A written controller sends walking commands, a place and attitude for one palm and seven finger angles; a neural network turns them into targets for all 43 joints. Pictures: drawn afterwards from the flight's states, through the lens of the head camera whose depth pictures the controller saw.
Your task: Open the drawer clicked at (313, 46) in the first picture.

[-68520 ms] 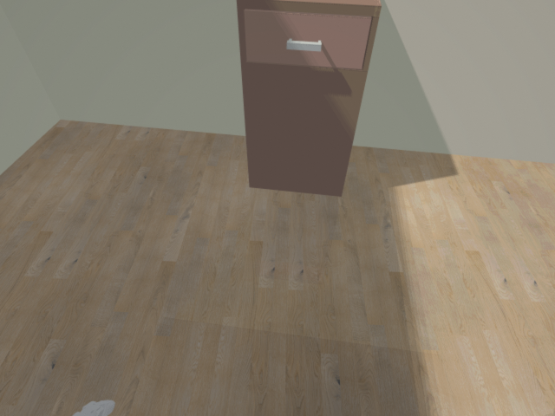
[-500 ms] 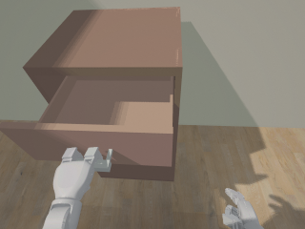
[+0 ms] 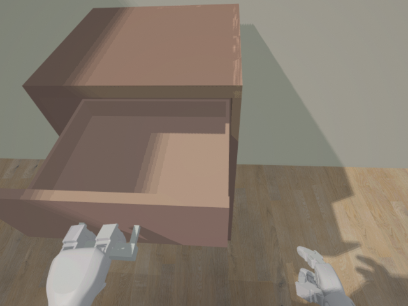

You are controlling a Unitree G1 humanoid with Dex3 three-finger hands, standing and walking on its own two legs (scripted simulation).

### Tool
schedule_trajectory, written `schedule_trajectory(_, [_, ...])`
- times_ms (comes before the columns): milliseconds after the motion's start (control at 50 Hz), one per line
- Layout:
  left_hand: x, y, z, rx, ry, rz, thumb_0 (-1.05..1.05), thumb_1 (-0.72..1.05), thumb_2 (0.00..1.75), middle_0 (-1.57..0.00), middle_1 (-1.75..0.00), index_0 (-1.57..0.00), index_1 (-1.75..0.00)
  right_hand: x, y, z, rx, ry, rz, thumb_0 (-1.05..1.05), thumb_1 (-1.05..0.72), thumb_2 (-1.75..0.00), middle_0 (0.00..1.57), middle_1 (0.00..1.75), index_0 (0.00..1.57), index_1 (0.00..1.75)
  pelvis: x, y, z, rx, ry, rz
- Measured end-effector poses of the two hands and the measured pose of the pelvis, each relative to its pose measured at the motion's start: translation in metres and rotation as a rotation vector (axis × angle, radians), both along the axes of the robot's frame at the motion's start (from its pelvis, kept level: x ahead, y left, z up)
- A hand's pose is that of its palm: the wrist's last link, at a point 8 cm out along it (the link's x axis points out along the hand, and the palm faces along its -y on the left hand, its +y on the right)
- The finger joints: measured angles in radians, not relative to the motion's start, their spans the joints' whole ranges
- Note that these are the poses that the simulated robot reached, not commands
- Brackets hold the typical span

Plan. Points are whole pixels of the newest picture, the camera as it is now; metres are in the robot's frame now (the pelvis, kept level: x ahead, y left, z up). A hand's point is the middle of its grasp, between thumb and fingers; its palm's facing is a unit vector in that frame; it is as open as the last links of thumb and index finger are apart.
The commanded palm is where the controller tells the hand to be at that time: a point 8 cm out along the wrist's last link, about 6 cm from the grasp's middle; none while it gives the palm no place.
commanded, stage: pull the drawer open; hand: left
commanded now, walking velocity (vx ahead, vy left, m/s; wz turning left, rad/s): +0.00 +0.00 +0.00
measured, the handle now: (105, 239) +0.22 +0.21 +0.03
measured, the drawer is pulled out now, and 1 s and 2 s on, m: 0.27 0.30 0.29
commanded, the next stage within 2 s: open the thumb to release the handle in 0.48 s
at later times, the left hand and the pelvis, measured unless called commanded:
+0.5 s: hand (90, 299) +0.13 +0.21 +0.01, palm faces +0.01 -0.11 -0.99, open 6.0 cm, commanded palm +0.07 +0.22 +0.07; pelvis -0.02 +0.00 -0.01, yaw -1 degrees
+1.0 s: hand (92, 293) +0.14 +0.21 +0.02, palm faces +0.04 -0.09 -1.00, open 10.6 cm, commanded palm +0.11 +0.22 +0.07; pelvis -0.03 -0.01 +0.00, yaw +1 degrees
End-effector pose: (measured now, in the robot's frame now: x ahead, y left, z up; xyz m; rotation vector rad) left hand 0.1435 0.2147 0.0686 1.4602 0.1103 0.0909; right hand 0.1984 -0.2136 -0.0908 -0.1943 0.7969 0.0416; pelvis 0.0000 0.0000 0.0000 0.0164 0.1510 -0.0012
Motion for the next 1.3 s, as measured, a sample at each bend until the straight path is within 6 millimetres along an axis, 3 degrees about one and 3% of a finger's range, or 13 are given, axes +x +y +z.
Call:
schedule_trajectory(340, [-0.036, -0.002, 0.000, 0.007, -0.010, 0.005, 0.03, 0.67, 0.81, -0.27, -1.30, -0.39, -1.30, -0.015, 0.000, -0.004, 0.009, -0.020, 0.010, 0.01, -0.90, -0.90, 0.20, 0.30, 0.20, 0.30, -0.016, -0.001, -0.008, 0.005, -0.006, -0.005])
schedule_trajectory(580, [-0.036, -0.001, 0.000, -0.001, -0.008, -0.003, 0.03, 0.68, 0.78, -0.26, -1.28, -0.38, -1.28, -0.026, -0.010, -0.002, -0.004, -0.024, -0.021, 0.01, -0.90, -0.90, 0.20, 0.30, 0.20, 0.30, -0.018, 0.000, -0.009, 0.003, -0.007, -0.017])
schedule_trajectory(720, [-0.031, 0.000, -0.002, 0.025, -0.062, -0.005, 0.02, 0.65, 0.78, -0.33, -1.30, -0.39, -1.31, -0.026, -0.009, -0.014, -0.040, 0.021, -0.010, 0.01, -0.90, -0.90, 0.20, 0.30, 0.20, 0.30, -0.022, 0.001, -0.010, 0.004, -0.007, 0.009])
schedule_trajectory(840, [-0.029, -0.003, 0.000, 0.014, -0.071, 0.040, 0.00, 0.45, 0.71, -0.37, -1.28, -0.39, -1.30, -0.022, 0.001, -0.014, -0.008, 0.013, -0.007, 0.01, -0.90, -0.90, 0.20, 0.30, 0.20, 0.30, -0.023, -0.002, -0.008, 0.007, -0.022, 0.016])
schedule_trajectory(1100, [-0.029, -0.002, 0.003, 0.010, -0.036, 0.036, 0.00, -0.27, 0.40, -0.37, -1.24, -0.34, -1.23, -0.009, 0.009, 0.006, -0.016, -0.046, 0.026, 0.01, -0.90, -0.90, 0.20, 0.30, 0.20, 0.30, -0.029, -0.009, 0.002, 0.005, -0.067, 0.026])
schedule_trajectory(1300, [-0.028, -0.004, 0.000, 0.004, -0.057, 0.050, -0.01, -0.47, 0.31, -0.36, -1.24, -0.33, -1.23, -0.015, 0.003, 0.005, -0.044, -0.028, 0.035, 0.01, -0.90, -0.90, 0.20, 0.30, 0.20, 0.30, -0.034, -0.006, 0.003, 0.002, -0.065, 0.038])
